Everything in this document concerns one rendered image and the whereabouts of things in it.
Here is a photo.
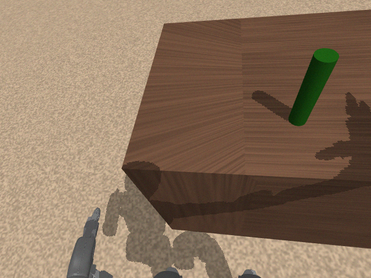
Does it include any can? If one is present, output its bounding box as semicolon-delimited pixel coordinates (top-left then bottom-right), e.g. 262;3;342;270
289;48;339;126

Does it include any left robot hand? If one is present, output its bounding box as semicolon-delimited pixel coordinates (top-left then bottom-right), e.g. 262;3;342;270
67;207;113;278

